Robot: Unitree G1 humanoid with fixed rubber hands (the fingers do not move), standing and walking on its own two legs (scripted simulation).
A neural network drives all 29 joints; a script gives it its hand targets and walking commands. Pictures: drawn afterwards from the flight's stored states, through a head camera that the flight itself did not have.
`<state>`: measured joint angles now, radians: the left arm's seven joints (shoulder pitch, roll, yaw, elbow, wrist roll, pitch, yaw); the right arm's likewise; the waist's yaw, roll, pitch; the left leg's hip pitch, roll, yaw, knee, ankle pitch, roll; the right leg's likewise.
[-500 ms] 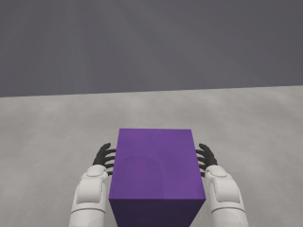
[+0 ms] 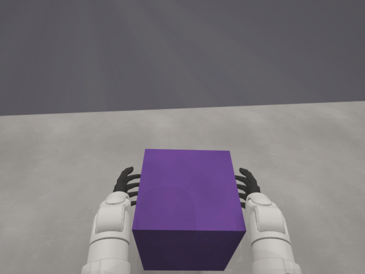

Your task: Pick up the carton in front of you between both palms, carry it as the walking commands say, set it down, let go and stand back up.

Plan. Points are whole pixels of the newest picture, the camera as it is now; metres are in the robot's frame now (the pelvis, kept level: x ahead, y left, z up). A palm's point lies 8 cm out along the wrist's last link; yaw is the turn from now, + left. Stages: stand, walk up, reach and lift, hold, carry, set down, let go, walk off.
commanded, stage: set down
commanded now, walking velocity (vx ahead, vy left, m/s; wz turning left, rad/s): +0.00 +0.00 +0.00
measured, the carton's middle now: (185, 211) +0.31 +0.00 -0.04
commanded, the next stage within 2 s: none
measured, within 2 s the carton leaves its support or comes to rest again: neither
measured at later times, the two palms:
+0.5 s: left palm (134, 220) +0.35 +0.15 -0.16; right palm (232, 221) +0.35 -0.15 -0.15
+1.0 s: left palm (138, 226) +0.40 +0.16 -0.29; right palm (220, 227) +0.40 -0.14 -0.29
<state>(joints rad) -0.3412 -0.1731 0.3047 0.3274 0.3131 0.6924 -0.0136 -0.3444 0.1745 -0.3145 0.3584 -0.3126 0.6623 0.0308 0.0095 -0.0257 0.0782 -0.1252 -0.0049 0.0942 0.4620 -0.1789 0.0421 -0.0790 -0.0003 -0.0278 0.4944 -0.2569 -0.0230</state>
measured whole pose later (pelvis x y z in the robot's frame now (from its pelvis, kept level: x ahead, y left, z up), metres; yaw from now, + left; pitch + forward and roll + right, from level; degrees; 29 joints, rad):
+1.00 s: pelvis -0.05 +0.00 -0.21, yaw -4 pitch +42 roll -1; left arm -0.82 -0.01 0.44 0.65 0.19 0.21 0.02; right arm -0.84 0.08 -0.41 0.67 -0.19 0.20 -0.09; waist 0.04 -0.04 -0.17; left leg -1.80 -0.03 0.00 1.53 -0.46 0.02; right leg -1.76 0.06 -0.01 1.55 -0.51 -0.01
